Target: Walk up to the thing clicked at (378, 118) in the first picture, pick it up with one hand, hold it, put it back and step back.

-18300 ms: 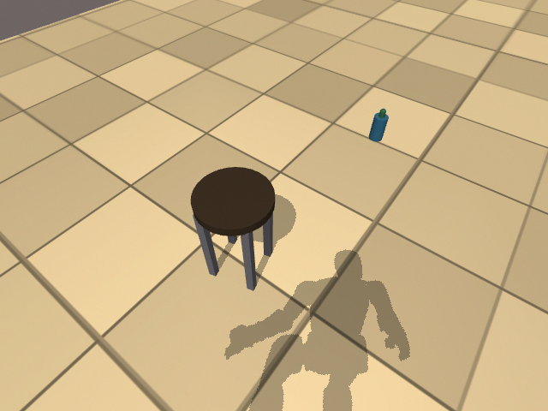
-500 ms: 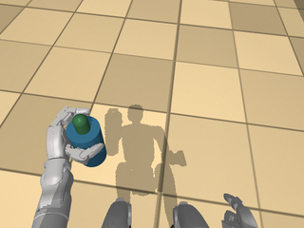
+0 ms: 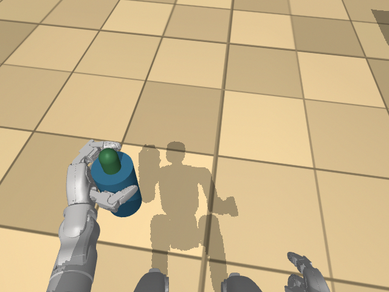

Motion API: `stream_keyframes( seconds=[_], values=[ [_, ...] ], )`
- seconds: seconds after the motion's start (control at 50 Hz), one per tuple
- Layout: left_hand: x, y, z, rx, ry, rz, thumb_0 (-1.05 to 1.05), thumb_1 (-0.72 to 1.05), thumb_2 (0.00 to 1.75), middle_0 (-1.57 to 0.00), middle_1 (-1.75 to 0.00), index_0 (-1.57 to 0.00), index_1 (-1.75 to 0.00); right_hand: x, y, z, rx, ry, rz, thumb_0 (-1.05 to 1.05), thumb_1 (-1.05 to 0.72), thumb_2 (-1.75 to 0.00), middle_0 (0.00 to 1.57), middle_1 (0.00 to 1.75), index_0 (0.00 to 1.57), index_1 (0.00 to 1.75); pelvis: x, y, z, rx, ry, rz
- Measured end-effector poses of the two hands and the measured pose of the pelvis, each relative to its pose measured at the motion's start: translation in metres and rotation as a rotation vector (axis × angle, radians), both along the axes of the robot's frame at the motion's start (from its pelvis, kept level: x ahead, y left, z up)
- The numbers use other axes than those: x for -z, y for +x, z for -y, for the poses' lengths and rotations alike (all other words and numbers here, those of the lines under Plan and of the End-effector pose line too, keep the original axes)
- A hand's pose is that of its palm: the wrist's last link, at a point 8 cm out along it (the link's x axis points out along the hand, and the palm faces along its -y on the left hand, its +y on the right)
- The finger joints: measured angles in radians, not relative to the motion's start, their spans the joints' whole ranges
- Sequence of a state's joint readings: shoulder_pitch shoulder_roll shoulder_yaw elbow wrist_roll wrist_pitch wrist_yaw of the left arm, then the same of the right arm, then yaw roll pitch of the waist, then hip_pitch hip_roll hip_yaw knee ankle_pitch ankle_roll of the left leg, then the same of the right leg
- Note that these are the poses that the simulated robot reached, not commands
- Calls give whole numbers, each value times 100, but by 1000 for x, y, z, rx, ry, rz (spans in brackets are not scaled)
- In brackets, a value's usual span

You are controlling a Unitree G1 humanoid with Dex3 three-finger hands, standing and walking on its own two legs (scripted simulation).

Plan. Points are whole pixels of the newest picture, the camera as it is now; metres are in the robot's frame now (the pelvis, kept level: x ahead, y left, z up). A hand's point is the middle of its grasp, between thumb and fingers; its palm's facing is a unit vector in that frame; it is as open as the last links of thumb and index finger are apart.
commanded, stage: lift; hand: left
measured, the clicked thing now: (117, 180) +0.34 +0.17 +0.01
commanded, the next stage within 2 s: hold in 0.20 s
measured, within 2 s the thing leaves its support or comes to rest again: neither
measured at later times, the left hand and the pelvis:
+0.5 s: hand (111, 169) +0.34 +0.17 +0.05, palm faces +0.15 -0.99 +0.00, open 11.0 cm; pelvis +0.01 +0.00 +0.01, yaw +0 degrees
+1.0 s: hand (108, 169) +0.33 +0.17 +0.07, palm faces +0.15 -0.99 -0.01, open 11.0 cm; pelvis +0.00 +0.00 +0.02, yaw +0 degrees
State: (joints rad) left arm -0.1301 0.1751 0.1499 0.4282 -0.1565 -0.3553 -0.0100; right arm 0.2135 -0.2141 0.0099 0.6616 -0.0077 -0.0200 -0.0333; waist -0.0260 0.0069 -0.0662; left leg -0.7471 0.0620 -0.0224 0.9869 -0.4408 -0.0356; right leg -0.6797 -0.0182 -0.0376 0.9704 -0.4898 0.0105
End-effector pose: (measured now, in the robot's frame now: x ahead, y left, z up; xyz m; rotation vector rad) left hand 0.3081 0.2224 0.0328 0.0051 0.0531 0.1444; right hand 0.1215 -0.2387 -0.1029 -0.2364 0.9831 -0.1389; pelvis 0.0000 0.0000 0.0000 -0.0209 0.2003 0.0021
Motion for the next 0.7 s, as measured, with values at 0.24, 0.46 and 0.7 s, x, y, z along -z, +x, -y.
stream_keyframes(
  seconds=[0.24,0.46,0.7],
  values=[
    [-12,9,1,4,2,15,1,-50,110,-68,-101,-66,-100,-8,3,1,10,4,-4,0,-91,-90,20,30,20,30,-8,7,0,2,1,22],
    [-18,5,2,0,-4,18,1,-50,110,-68,-101,-66,-100,-14,3,0,12,9,-1,0,-91,-90,20,30,20,30,-13,7,-2,4,3,45],
    [-27,-3,1,-7,5,30,1,-50,110,-68,-101,-66,-101,-20,3,-4,10,12,17,1,-91,-90,20,30,20,30,-17,4,-4,2,3,71]
  ],
)
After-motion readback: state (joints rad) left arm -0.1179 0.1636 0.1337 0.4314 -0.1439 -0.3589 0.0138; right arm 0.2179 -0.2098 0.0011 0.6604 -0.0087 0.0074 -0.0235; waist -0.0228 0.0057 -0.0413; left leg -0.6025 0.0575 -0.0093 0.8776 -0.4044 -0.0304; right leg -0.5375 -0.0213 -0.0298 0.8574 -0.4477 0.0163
